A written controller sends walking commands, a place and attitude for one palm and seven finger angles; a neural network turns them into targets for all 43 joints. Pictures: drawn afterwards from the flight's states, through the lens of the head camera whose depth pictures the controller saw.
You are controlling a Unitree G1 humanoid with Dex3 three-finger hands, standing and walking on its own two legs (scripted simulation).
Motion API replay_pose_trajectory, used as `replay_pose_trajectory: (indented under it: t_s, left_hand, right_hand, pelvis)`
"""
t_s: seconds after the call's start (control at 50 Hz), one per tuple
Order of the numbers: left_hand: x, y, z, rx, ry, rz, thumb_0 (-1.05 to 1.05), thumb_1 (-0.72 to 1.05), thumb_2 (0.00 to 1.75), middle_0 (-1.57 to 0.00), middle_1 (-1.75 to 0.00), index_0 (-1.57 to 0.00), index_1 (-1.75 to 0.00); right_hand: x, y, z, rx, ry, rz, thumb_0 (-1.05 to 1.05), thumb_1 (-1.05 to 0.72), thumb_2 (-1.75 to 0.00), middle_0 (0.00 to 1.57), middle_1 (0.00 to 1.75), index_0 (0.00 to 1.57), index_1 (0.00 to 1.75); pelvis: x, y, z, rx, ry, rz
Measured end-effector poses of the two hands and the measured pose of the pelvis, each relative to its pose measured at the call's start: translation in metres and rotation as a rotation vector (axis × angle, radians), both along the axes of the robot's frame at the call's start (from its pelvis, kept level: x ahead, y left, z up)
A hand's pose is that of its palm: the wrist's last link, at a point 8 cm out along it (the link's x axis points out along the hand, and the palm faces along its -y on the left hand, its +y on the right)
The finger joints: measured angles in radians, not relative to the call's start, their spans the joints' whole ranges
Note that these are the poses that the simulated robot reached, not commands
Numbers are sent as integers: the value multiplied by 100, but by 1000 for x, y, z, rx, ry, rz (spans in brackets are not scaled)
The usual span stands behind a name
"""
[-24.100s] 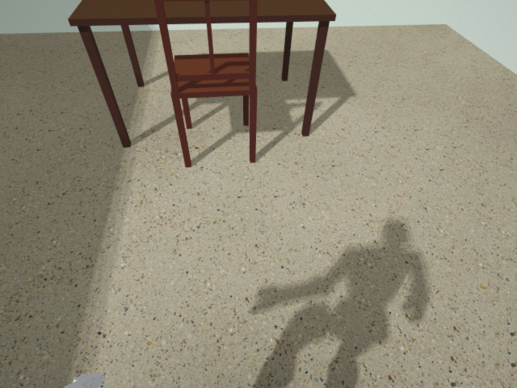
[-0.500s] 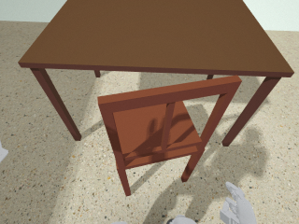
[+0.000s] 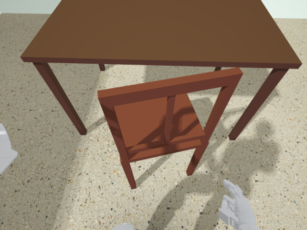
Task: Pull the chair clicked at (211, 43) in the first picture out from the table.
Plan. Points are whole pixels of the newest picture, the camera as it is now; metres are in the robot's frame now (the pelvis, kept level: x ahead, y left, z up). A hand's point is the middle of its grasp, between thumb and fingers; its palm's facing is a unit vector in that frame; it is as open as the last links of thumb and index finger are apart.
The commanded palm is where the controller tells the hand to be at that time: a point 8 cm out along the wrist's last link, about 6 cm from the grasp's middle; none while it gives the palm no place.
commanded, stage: step back with the hand held close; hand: left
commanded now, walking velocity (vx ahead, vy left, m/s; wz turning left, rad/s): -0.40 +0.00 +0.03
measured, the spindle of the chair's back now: (168, 121) +0.46 -0.01 -0.07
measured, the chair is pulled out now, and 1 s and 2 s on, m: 0.11 0.11 0.11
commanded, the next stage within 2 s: stop stepping back and stand still in 0.34 s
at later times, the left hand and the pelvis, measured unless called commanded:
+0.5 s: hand out of the picture +0.08 +0.23 +0.18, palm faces +0.42 -0.75 -0.51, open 7.4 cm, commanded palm +0.01 +0.28 +0.18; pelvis -0.12 -0.02 +0.00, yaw +2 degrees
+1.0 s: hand out of the picture +0.00 +0.26 +0.17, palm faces +0.51 -0.75 -0.42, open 7.4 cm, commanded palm -0.08 +0.29 +0.18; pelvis -0.20 -0.02 -0.02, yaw +3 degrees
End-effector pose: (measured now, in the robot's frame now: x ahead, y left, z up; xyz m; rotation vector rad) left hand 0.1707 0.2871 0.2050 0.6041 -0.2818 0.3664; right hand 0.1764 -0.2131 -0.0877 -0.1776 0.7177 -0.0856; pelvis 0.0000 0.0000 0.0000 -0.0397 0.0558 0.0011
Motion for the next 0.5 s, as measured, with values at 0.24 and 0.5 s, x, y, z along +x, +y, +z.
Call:
replay_pose_trajectory:
  t_s: [0.24, 0.5]
  left_hand:
    - [-51, 9, -22, 21, 114, -45, 1, 88, 90, -22, -30, -22, -31]
    - [-133, -20, -1, 14, 12, 22, 1, 88, 90, -22, -30, -22, -31]
  right_hand:
    - [-50, -28, 13, -91, 2, -110, 1, -90, -90, 20, 30, 20, 30]
    - [-131, -33, -6, 14, 26, -47, 1, -90, -90, 21, 30, 20, 30]
  pelvis:
    - [-49, 3, -4, 60, -3, 16]
    - [-119, -23, -3, 49, -70, 28]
